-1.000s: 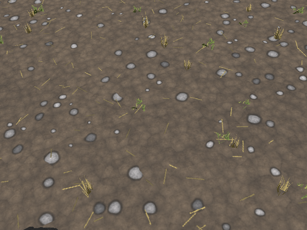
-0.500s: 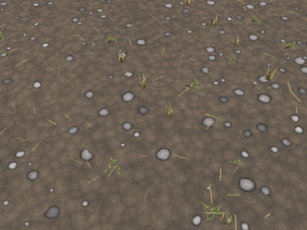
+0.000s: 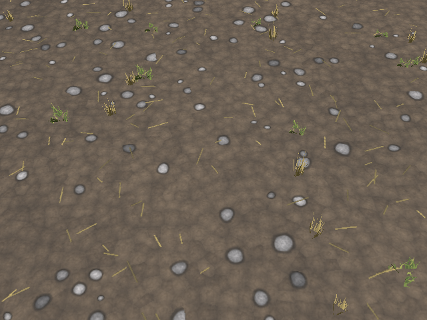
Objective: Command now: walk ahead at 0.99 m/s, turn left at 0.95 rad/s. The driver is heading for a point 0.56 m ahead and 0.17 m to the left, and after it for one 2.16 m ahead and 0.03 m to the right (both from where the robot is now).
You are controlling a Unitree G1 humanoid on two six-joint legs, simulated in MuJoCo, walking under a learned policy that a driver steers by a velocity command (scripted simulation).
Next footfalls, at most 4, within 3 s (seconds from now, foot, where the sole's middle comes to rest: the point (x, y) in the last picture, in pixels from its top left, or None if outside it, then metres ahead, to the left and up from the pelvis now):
0.28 left None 0.43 0.06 -0.77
0.66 right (197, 213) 0.86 0.11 -0.77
1.28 left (153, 196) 0.94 0.28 -0.77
1.78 right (218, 225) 0.81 0.04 -0.77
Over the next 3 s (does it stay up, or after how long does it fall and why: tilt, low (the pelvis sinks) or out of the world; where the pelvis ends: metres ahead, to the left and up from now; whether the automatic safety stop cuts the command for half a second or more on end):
stays up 1.66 0.15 0.00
